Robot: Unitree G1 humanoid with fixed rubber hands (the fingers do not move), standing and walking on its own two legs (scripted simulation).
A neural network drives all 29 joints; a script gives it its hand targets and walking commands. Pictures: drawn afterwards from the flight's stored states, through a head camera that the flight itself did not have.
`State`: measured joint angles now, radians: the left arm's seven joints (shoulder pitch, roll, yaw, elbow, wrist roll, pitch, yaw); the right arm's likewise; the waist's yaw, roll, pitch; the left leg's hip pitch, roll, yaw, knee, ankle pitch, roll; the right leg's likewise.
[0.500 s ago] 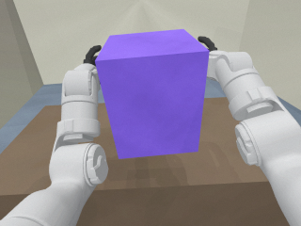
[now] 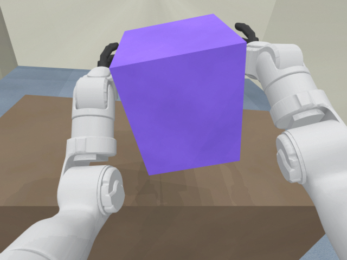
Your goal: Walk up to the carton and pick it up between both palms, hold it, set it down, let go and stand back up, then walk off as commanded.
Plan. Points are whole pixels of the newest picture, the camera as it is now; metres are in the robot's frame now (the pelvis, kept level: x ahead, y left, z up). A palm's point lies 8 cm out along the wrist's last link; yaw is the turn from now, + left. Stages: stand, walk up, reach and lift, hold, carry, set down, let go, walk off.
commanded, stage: hold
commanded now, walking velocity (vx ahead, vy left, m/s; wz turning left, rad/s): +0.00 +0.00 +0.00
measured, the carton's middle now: (181, 94) +0.37 -0.01 +0.27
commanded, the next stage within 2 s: set down in 0.12 s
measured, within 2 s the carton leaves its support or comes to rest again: neither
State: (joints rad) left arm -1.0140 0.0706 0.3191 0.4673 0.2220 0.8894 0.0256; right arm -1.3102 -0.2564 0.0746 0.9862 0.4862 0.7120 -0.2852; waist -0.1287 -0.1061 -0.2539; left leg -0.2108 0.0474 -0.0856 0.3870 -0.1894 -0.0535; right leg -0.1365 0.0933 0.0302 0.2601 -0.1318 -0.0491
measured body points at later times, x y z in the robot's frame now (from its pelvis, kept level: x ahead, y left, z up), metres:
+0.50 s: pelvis +0.00 -0.01 +0.00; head -0.10 +0.05 +0.44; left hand +0.40 +0.19 +0.35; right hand +0.38 -0.11 +0.38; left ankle +0.01 +0.14 -0.75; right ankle +0.00 -0.09 -0.75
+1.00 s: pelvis +0.01 +0.04 +0.00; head -0.06 +0.05 +0.45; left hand +0.43 +0.16 +0.31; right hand +0.41 -0.14 +0.29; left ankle +0.01 +0.14 -0.75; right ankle +0.00 -0.09 -0.75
